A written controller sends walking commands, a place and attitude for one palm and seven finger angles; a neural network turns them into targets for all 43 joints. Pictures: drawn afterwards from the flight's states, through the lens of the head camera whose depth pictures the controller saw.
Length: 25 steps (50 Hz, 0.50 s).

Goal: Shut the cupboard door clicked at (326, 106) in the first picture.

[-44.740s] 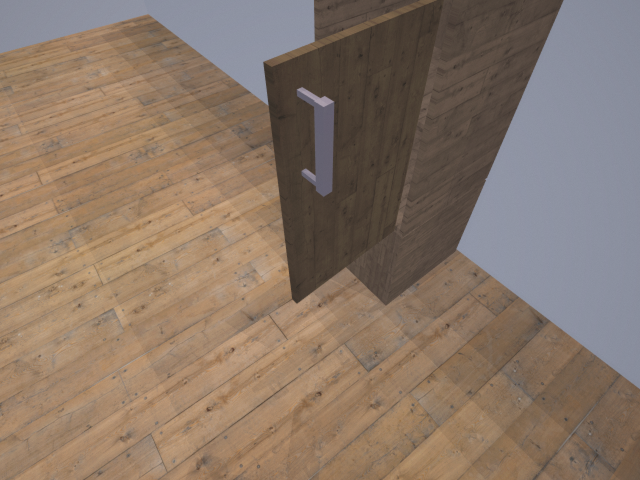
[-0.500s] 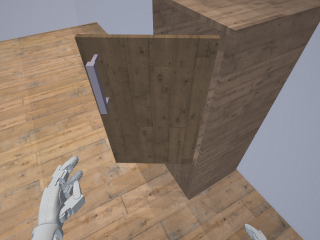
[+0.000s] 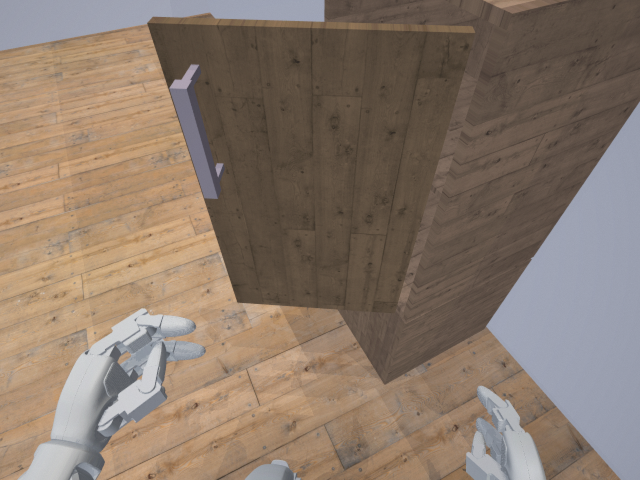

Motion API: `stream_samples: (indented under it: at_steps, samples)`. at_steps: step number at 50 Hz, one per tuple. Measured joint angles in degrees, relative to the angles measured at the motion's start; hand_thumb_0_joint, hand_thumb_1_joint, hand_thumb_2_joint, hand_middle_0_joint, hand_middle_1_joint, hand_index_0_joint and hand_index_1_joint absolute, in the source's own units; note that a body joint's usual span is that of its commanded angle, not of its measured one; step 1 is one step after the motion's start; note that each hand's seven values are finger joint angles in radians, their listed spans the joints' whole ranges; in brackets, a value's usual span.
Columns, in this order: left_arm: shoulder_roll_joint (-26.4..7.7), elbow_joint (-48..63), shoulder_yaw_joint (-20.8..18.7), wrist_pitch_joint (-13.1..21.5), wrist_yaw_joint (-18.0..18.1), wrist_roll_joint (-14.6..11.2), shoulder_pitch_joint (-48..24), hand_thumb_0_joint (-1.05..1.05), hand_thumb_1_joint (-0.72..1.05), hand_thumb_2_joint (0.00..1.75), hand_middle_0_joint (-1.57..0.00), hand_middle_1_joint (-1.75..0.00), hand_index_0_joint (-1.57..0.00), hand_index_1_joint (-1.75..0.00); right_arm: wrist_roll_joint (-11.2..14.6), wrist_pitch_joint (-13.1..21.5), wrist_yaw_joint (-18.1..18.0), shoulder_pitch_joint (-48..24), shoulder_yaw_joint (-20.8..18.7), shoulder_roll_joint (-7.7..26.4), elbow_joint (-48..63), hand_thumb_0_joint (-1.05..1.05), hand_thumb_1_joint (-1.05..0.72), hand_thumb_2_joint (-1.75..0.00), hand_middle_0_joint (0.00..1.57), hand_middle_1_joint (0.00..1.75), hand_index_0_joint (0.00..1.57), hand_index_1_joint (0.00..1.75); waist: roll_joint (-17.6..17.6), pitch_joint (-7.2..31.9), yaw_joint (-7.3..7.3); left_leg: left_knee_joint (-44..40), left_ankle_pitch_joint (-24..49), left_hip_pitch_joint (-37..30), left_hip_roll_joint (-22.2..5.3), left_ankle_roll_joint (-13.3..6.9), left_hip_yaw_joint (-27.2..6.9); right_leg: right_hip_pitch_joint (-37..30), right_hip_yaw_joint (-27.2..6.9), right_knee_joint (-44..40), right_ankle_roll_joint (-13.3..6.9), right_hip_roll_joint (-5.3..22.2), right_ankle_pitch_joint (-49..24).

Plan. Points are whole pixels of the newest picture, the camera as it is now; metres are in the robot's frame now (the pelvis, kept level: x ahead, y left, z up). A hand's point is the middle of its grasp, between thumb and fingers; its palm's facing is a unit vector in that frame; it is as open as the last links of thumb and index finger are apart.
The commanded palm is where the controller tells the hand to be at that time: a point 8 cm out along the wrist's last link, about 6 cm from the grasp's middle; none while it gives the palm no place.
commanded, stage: raise the hand and make a fist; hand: left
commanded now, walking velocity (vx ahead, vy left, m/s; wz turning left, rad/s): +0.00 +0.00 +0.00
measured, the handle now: (203, 136) +0.48 +0.20 +0.18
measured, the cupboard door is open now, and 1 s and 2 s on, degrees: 58 58 58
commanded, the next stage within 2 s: bring the fist close to the handle in 1.22 s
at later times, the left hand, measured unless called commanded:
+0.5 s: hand (111, 333) +0.23 +0.22 +0.14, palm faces +0.00 -1.00 -0.05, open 3.1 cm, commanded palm +0.20 +0.27 +0.15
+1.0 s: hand (99, 290) +0.24 +0.22 +0.19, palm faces +0.00 -1.00 -0.05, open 3.1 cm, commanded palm +0.21 +0.27 +0.19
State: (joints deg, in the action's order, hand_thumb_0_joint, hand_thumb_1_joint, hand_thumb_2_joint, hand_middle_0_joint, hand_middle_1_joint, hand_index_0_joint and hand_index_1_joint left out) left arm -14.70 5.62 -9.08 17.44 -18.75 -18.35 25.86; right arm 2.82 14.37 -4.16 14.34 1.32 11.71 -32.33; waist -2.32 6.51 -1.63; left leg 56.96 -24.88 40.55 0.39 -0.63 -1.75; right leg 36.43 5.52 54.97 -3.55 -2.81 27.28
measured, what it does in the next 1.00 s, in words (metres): rises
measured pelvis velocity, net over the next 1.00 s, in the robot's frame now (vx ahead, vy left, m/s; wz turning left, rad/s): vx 0.01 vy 0.03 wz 0.00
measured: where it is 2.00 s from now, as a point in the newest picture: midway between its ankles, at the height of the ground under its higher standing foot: outside the picture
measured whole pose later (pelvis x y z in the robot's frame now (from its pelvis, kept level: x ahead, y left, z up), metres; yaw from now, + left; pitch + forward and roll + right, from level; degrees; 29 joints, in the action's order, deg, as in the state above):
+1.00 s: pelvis +0.01 +0.03 +0.05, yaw +0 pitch -2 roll -1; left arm -16.6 14.1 -12.6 -6.7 -13.6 -17.9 13.4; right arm 4.0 13.1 -3.7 14.2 4.1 14.2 -34.5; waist -3.2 2.6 -2.3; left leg 34.3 -15.8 16.3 2.2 -2.9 0.0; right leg 12.5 3.0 32.1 -1.3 -1.3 17.6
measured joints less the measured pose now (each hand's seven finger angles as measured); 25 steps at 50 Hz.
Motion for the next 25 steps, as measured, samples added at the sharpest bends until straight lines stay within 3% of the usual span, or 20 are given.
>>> stream_samples:
  at_steps: [3, 12, 25]
  samples:
    - [0.3, 1.1, -0.9, -1.9, 1.4, -0.6, 0.8, 0.01, 0.90, 0.90, -0.73, -0.87, -0.72, -0.87, -0.3, -0.4, 0.2, 1.4, 0.3, -0.6, 0.3, 0.02, -0.90, -0.90, 0.20, 0.30, 0.20, 0.30, 0.0, -0.1, 0.49, -2.7, 0.7, -2.3, 0.2, -0.5, 1.0, -1.9, -1.1, -2.5, 0.5, 0.2, -0.9]
    - [0.8, 6.3, 0.0, -2.2, 3.5, 0.1, 2.1, 0.01, 0.90, 0.90, -0.89, -1.05, -0.89, -1.04, -0.3, 0.2, 1.1, 2.5, -0.1, 1.9, 0.5, 0.02, -0.90, -0.90, 0.20, 0.30, 0.20, 0.30, -0.2, -1.0, 0.09, -4.9, 0.8, -5.2, 1.1, -2.2, 1.6, -5.2, -1.8, -5.4, 1.9, 1.0, -1.5]
    - [-0.8, 10.2, 0.1, -10.4, 6.4, 1.4, -2.6, 0.01, 0.90, 0.90, -1.13, -1.31, -1.13, -1.31, 0.3, -0.1, 0.9, 0.0, 1.7, 1.7, 1.5, 0.02, -0.90, -0.90, 0.20, 0.30, 0.20, 0.30, 0.0, -2.0, -0.40, -10.0, 2.7, -12.2, 1.8, -3.1, 1.6, -12.8, -2.0, -11.6, 2.9, 1.5, -4.0]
